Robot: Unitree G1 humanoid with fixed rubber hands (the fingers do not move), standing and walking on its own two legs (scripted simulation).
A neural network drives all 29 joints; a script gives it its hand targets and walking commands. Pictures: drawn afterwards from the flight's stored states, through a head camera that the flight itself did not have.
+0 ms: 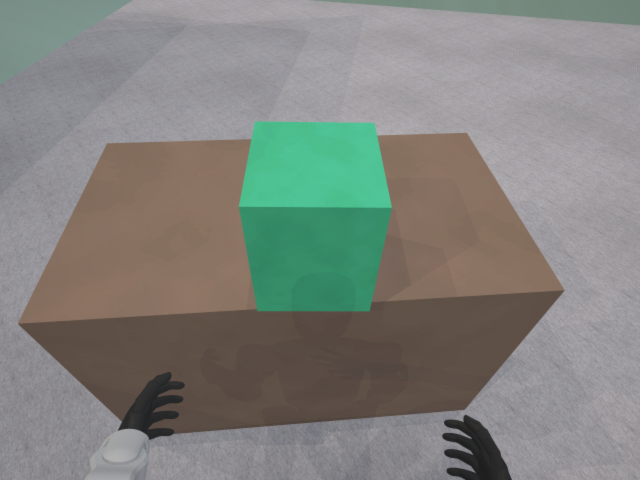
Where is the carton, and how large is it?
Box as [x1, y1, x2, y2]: [239, 121, 391, 310]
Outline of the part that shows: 255,121 239,203 239,209 257,310 369,310 391,209 374,123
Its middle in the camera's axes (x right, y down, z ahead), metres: -0.01 -0.04 +0.67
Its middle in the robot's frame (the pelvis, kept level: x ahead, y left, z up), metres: +0.54 +0.00 +0.01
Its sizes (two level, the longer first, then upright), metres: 0.210 0.200 0.250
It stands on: a pedestal, 0.64 m high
